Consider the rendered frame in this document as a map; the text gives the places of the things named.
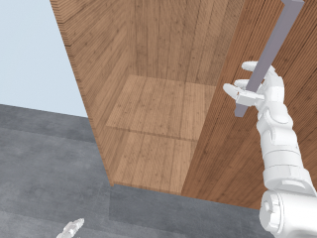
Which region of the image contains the left robot hand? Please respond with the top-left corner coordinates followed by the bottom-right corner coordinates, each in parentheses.
top-left (56, 218), bottom-right (84, 238)

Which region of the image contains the handle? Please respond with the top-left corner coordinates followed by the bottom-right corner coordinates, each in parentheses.
top-left (234, 0), bottom-right (305, 118)

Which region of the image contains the wardrobe door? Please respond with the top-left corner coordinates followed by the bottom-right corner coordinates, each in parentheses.
top-left (180, 0), bottom-right (317, 210)

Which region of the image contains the robot right forearm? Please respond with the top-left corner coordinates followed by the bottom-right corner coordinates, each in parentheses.
top-left (257, 101), bottom-right (317, 197)

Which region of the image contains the right robot upper arm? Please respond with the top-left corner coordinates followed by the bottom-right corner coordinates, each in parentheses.
top-left (259, 188), bottom-right (317, 238)

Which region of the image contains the right robot hand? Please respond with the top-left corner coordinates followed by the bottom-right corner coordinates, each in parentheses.
top-left (223, 60), bottom-right (284, 111)

